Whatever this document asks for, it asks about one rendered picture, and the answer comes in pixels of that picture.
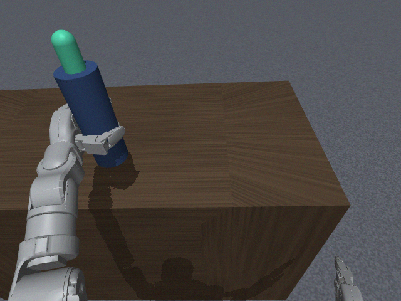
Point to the bottle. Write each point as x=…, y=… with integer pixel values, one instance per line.
x=83, y=88

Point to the right robot hand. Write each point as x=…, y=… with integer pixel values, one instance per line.
x=344, y=287

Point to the left robot arm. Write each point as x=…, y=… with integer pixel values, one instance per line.
x=50, y=238

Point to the left robot hand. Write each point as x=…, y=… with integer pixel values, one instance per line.
x=64, y=128

